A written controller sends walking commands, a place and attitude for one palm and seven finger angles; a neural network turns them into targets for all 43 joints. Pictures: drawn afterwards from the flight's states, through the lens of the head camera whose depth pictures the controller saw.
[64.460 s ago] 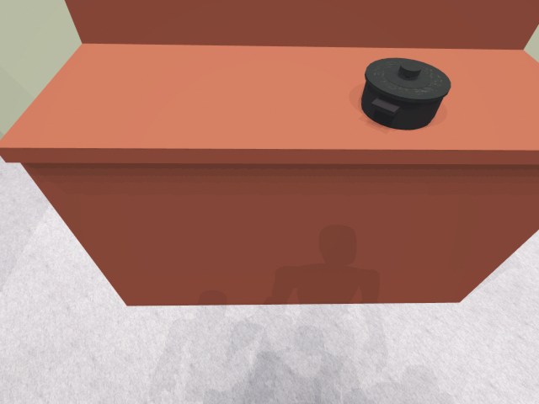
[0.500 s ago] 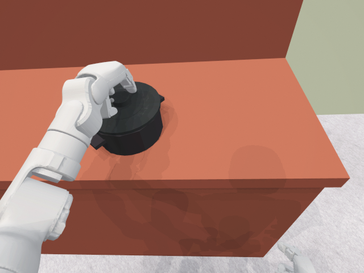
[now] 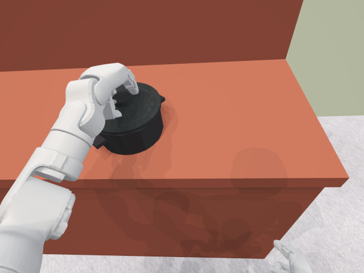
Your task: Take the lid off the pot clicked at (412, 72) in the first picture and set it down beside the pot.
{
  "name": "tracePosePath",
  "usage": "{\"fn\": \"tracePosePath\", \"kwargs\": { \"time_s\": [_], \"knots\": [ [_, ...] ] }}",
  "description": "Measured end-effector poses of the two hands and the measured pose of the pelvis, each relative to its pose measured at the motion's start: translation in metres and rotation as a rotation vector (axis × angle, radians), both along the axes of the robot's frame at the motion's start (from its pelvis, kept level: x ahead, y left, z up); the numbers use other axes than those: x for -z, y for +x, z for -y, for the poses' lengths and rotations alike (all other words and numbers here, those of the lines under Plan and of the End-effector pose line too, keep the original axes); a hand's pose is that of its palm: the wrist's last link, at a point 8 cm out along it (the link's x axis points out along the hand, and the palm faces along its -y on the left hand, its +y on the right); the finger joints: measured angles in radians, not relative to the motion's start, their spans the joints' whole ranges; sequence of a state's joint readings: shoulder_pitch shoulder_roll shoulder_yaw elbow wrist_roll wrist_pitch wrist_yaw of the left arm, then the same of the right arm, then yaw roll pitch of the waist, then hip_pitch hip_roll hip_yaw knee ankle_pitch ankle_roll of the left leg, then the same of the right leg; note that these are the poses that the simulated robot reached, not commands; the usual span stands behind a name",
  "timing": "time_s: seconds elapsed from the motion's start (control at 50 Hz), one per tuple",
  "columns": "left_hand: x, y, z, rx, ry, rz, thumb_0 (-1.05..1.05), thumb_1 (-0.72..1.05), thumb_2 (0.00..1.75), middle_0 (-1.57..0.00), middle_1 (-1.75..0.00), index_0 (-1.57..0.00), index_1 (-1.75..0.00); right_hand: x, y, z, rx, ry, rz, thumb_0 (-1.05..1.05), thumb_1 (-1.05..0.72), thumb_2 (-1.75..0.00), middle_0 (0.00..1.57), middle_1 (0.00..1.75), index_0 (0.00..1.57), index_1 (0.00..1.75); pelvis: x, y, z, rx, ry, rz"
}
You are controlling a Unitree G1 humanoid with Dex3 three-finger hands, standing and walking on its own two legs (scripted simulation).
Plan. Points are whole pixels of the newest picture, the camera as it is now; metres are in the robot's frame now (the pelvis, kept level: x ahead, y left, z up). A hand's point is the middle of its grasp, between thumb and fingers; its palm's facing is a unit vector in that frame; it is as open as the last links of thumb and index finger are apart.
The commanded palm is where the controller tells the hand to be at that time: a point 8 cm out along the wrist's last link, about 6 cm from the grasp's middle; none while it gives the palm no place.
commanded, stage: close the fingers and squeeze the knob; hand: left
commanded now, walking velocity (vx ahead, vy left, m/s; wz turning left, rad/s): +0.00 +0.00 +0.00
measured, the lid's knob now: (122, 99) +0.47 +0.15 +0.15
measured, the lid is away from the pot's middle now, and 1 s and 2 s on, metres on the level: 0.01 0.01 0.01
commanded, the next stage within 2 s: lift the lid straight up in 1.46 s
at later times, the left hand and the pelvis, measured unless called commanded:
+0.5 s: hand (115, 100) +0.44 +0.16 +0.18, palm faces -0.27 -0.08 -0.96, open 7.6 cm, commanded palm +0.42 +0.16 +0.24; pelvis +0.00 +0.00 +0.00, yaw +0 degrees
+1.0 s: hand (116, 99) +0.44 +0.15 +0.18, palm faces -0.28 -0.09 -0.96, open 7.2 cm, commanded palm +0.42 +0.16 +0.24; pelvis +0.00 +0.00 +0.00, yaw +0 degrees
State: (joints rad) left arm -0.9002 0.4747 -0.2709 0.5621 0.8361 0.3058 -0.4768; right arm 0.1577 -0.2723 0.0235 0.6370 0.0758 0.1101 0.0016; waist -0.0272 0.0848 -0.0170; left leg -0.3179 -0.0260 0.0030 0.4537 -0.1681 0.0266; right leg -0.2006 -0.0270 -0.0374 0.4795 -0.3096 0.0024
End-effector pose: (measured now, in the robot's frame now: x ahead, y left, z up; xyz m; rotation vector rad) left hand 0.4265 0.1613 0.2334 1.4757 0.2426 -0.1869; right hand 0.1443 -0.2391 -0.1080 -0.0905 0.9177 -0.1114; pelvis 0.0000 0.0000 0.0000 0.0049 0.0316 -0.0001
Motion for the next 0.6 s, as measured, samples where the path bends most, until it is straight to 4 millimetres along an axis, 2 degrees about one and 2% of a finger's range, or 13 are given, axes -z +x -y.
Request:
{"fn": "tracePosePath", "kwargs": {
  "time_s": [0.28,0.6],
  "knots": [
    [0.001,0.003,-0.002,0.001,-0.003,0.001,0.00,-0.01,1.16,-0.65,-0.67,-0.69,-0.68,0.001,-0.013,0.010,0.033,-0.018,-0.022,0.01,-0.91,-0.90,0.20,0.30,0.20,0.30,0.000,0.001,0.000,0.007,-0.001,0.000],
    [0.000,0.007,0.003,0.002,0.004,-0.012,0.00,0.17,0.99,-0.70,-0.89,-0.71,-0.88,0.001,-0.002,0.001,0.013,-0.002,-0.011,0.01,-0.91,-0.90,0.20,0.30,0.20,0.30,0.000,0.003,-0.002,0.003,-0.001,-0.007]
  ]
}}
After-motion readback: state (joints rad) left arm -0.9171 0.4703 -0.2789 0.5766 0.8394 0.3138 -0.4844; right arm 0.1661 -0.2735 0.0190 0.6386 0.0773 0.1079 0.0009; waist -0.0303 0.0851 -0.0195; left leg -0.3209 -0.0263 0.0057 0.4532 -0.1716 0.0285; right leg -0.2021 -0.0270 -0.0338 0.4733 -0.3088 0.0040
